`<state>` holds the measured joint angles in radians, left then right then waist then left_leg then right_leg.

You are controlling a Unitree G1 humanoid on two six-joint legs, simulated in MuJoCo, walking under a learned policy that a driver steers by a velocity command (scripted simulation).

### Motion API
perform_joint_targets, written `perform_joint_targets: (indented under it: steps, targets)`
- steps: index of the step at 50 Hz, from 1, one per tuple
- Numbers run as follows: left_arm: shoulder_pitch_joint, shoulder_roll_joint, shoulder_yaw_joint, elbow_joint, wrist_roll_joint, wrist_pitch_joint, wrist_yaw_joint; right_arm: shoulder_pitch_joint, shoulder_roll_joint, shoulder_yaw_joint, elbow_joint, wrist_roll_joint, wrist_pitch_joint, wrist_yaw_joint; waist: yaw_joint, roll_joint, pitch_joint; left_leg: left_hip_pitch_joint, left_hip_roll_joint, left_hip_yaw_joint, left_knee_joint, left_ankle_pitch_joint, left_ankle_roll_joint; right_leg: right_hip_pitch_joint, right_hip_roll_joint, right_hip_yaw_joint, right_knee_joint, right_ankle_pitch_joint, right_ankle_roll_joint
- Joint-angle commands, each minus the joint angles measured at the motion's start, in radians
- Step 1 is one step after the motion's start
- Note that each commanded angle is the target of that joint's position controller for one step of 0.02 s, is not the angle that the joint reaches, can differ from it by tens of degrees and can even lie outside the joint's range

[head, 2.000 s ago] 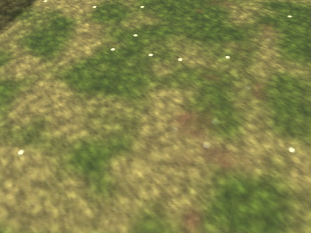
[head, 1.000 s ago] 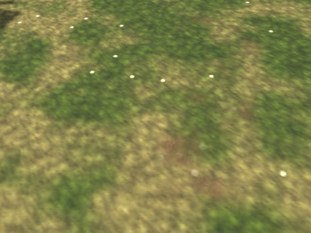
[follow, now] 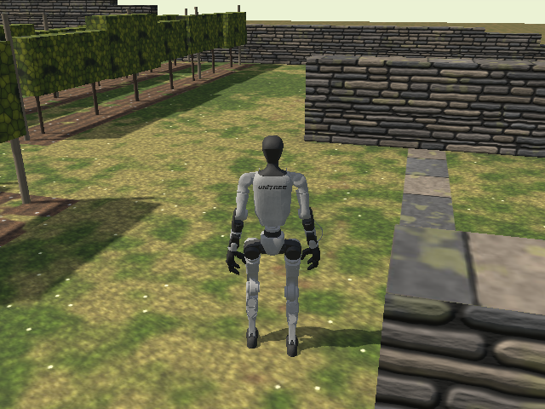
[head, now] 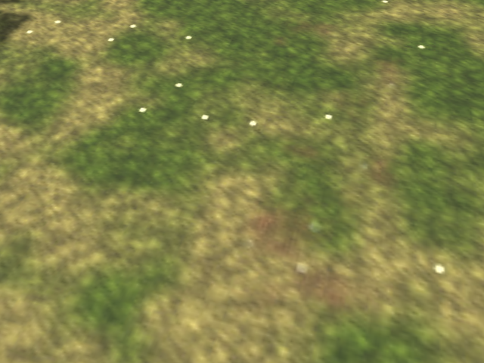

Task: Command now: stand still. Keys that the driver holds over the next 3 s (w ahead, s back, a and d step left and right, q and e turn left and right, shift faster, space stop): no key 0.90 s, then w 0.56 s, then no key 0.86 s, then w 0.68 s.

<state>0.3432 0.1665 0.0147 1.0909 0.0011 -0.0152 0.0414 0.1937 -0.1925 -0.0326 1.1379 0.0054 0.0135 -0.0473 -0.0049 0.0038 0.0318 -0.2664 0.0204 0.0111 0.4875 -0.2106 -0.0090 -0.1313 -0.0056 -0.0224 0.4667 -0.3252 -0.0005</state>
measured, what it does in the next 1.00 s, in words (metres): stands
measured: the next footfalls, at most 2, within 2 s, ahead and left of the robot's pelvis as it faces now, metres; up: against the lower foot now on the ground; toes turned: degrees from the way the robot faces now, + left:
right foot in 1.64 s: +0.47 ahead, -0.09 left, +0.00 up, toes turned -3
left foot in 2.00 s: +0.44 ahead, +0.14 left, +0.00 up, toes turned +1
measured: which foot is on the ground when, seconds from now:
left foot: down 0.00-1.00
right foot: down 0.00-1.00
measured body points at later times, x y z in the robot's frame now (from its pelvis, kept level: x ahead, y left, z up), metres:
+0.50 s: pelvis +0.00 +0.00 +0.00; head +0.02 +0.00 +0.45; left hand -0.03 +0.23 -0.16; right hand +0.02 -0.24 -0.16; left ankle +0.03 +0.13 -0.74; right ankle -0.05 -0.12 -0.74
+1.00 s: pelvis +0.01 +0.00 +0.00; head +0.02 +0.00 +0.45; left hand -0.03 +0.23 -0.16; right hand +0.01 -0.24 -0.16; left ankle +0.03 +0.12 -0.73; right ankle -0.05 -0.12 -0.74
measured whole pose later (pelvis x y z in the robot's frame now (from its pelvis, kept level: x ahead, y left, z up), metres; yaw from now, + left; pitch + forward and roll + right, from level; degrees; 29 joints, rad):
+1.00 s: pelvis +0.01 +0.00 +0.00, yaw +0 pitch -1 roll +0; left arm 0.40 0.15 0.03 1.08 -0.02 -0.02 0.05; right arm 0.26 -0.18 -0.04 1.13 0.02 0.00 -0.05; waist 0.00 0.00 0.01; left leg -0.29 0.02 0.01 0.59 -0.35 0.01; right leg -0.14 0.00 -0.02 0.52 -0.38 -0.02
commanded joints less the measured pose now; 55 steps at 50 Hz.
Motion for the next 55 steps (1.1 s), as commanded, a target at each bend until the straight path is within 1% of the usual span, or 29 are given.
perform_joint_targets:
  steps: [1, 45, 46, 47, 48, 49, 50, 51, 52, 53, 54, 55]
  targets:
    - [0.092, 0.085, 0.014, -0.009, 0.000, -0.004, 0.002, 0.034, -0.095, -0.014, -0.021, 0.000, -0.005, -0.003, 0.000, -0.007, 0.022, 0.099, 0.021, -0.021, -0.052, 0.152, 0.034, -0.135, -0.026, 0.021, -0.106, 0.134, -0.015]
    - [0.129, 0.062, 0.018, -0.016, -0.003, -0.007, 0.001, 0.081, -0.074, -0.016, -0.025, 0.003, -0.008, -0.007, 0.001, -0.008, 0.036, 0.096, 0.021, -0.018, -0.042, 0.155, 0.027, -0.138, -0.023, 0.024, -0.103, 0.141, -0.019]
    - [0.149, 0.056, 0.018, -0.006, -0.004, -0.005, 0.002, 0.099, -0.064, -0.013, -0.016, 0.003, -0.007, -0.007, 0.001, -0.014, 0.012, 0.104, 0.005, 0.000, -0.035, 0.054, 0.028, -0.128, -0.016, 0.018, -0.111, 0.039, -0.025]
    - [0.154, 0.073, 0.025, -0.004, -0.011, -0.002, 0.005, 0.102, -0.067, -0.016, -0.013, 0.008, -0.006, -0.008, 0.004, -0.030, 0.027, 0.079, -0.025, 0.031, 0.000, -0.115, 0.032, -0.142, -0.014, 0.027, -0.118, -0.129, -0.046]
    - [0.144, 0.101, 0.034, -0.016, -0.016, 0.000, 0.009, 0.099, -0.071, -0.020, -0.017, 0.013, -0.008, -0.008, 0.008, -0.060, 0.063, 0.016, -0.050, 0.057, 0.042, -0.284, 0.039, -0.165, -0.035, 0.068, -0.137, -0.313, -0.078]
    - [0.153, 0.122, 0.041, -0.026, -0.023, -0.003, 0.011, 0.071, -0.072, -0.022, -0.032, 0.014, -0.016, -0.007, 0.022, -0.085, 0.110, -0.071, -0.055, 0.064, 0.093, -0.359, 0.045, -0.177, -0.086, 0.141, -0.180, -0.454, -0.115]
    - [0.187, 0.152, 0.051, -0.026, -0.030, -0.013, 0.011, 0.030, -0.053, -0.018, -0.055, 0.016, -0.033, 0.000, 0.045, -0.137, 0.145, -0.158, -0.057, 0.082, 0.186, -0.320, 0.045, -0.153, -0.173, 0.262, -0.246, -0.539, -0.163]
    - [0.186, 0.192, 0.066, -0.031, -0.035, -0.024, 0.009, 0.002, -0.034, -0.013, -0.076, 0.020, -0.053, 0.011, 0.052, -0.194, 0.181, -0.231, -0.032, 0.071, 0.297, -0.237, 0.056, -0.133, -0.277, 0.397, -0.306, -0.554, -0.219]
    - [0.179, 0.196, 0.070, -0.038, -0.031, -0.037, 0.007, -0.029, -0.037, -0.013, -0.095, 0.024, -0.071, 0.022, 0.056, -0.194, 0.211, -0.308, 0.013, 0.028, 0.374, -0.242, 0.073, -0.118, -0.340, 0.472, -0.332, -0.504, -0.255]
    - [0.167, 0.179, 0.067, -0.045, -0.024, -0.048, 0.004, -0.048, -0.049, -0.016, -0.114, 0.031, -0.086, 0.031, 0.052, -0.181, 0.222, -0.376, 0.043, -0.003, 0.409, -0.291, 0.087, -0.072, -0.357, 0.483, -0.327, -0.413, -0.260]
    - [0.146, 0.167, 0.066, -0.055, -0.025, -0.056, -0.001, -0.048, -0.058, -0.018, -0.124, 0.037, -0.099, 0.038, 0.039, -0.164, 0.212, -0.395, 0.064, -0.016, 0.370, -0.316, 0.099, -0.025, -0.345, 0.446, -0.305, -0.324, -0.241]
    - [0.123, 0.165, 0.066, -0.063, -0.032, -0.057, -0.006, -0.034, -0.064, -0.020, -0.125, 0.041, -0.110, 0.044, 0.023, -0.142, 0.190, -0.340, 0.062, -0.003, 0.272, -0.302, 0.107, -0.013, -0.311, 0.376, -0.279, -0.248, -0.210]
